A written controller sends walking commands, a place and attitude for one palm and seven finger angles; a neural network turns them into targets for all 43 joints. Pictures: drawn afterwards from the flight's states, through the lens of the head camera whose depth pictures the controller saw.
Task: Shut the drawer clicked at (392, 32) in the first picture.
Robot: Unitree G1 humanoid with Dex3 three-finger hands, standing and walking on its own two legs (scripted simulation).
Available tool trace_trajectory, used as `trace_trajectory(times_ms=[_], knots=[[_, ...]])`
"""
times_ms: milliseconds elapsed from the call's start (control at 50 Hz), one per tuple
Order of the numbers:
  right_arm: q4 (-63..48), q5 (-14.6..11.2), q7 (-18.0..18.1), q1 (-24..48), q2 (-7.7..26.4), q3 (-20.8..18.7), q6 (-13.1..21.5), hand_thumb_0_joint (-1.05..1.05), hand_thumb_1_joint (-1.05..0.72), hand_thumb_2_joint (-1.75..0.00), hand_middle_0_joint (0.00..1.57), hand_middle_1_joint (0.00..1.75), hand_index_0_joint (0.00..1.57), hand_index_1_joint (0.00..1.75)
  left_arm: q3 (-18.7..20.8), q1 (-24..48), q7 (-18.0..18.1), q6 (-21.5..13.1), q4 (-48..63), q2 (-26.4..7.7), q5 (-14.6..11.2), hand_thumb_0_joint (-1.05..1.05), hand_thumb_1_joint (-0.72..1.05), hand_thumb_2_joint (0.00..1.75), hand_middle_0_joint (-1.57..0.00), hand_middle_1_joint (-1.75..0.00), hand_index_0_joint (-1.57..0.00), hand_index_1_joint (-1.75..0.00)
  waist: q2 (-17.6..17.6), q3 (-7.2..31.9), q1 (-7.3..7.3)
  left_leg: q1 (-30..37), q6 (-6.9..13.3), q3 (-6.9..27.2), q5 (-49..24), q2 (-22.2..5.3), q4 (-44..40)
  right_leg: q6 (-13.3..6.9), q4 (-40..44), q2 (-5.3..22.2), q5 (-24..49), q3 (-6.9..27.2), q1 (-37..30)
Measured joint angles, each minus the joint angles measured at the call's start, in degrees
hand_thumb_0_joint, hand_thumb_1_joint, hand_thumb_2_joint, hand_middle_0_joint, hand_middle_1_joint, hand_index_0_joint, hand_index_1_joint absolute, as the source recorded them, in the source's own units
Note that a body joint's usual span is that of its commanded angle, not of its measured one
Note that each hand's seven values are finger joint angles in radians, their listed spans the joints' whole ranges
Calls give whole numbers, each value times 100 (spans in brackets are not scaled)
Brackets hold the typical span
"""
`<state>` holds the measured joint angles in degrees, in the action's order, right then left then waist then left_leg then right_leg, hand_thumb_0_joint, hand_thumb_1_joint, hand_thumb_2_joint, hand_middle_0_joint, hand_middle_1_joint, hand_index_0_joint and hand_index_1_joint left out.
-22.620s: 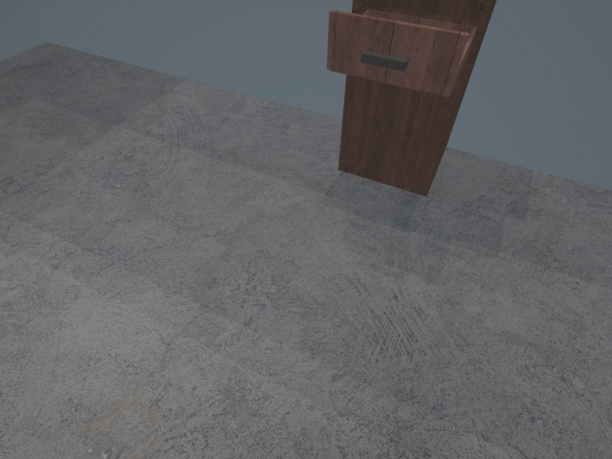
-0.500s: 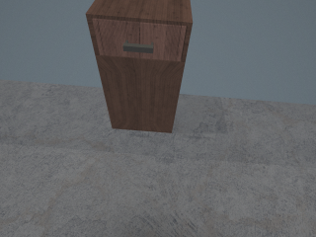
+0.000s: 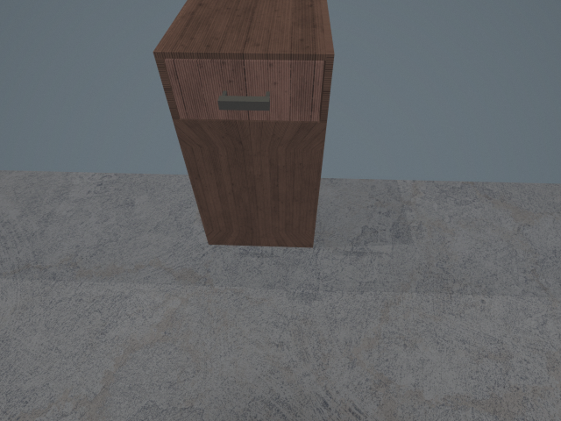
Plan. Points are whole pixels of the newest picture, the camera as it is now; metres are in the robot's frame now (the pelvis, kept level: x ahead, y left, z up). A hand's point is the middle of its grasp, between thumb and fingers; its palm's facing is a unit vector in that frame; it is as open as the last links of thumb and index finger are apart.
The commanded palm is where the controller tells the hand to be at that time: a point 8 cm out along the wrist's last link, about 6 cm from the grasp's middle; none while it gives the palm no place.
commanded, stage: let the arm hang, fingers relaxed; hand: left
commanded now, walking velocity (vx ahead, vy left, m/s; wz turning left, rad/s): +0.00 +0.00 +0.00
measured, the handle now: (245, 98) +0.90 +0.15 -0.02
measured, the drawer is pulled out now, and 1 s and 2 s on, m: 0.00 0.00 0.00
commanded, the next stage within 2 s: look to check the result in 0.24 s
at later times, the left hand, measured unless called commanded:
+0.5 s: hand out of the picture +0.02 +0.18 -0.17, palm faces +0.02 -0.97 -0.24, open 7.4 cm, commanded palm none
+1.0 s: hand out of the picture +0.08 +0.20 -0.16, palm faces +0.01 -0.96 -0.29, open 7.4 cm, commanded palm none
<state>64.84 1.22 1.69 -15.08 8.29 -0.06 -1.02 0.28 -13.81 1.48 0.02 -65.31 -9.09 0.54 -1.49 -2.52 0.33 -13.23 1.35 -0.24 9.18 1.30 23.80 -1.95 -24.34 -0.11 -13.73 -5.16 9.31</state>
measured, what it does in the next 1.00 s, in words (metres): stands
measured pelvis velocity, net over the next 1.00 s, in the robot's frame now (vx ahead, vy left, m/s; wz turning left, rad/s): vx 0.03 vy -0.02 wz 0.00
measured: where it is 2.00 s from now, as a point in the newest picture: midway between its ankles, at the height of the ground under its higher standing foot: outside the picture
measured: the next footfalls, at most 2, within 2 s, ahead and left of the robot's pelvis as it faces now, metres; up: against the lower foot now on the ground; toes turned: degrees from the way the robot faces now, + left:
none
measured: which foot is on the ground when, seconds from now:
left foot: down 0.00-1.00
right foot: down 0.00-1.00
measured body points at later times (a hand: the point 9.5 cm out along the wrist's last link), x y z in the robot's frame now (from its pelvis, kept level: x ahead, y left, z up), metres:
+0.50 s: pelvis +0.02 -0.01 +0.00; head +0.04 -0.02 +0.45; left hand +0.02 +0.23 -0.15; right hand +0.02 -0.25 -0.16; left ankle +0.04 +0.10 -0.74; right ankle +0.00 -0.10 -0.74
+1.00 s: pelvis +0.03 -0.02 +0.00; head +0.04 -0.03 +0.45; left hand +0.08 +0.25 -0.14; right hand +0.07 -0.29 -0.15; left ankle +0.04 +0.10 -0.74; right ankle +0.00 -0.10 -0.74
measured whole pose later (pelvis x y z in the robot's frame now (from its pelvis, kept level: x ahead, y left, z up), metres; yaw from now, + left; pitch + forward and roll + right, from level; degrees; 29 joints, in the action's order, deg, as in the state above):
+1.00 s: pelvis +0.03 -0.02 +0.00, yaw +0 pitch -2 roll +0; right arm 64.6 0.9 1.6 -9.1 14.8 -0.5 -0.4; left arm 1.2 -8.6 0.9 -0.9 -64.7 -14.3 0.5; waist -1.3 -3.2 0.2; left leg -9.1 -0.6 0.3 9.7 -0.4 20.4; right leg -3.4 -19.0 -2.1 -13.3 -5.4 4.3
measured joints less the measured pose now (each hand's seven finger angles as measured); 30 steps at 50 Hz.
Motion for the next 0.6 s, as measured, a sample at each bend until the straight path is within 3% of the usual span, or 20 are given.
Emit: trace_trajectory(times_ms=[600], knots=[[64, -32, 15, 264, 309, -49, 32, 1, -91, -90, 20, 30, 20, 30, 60, 123, -18, -48, -54, -233, -8, 1, 91, 90, -20, -30, -20, -30, 22, -138, -15, 229, -143, 73, 78, -121, -143, -118, 296, -141, -14, -53, -304]])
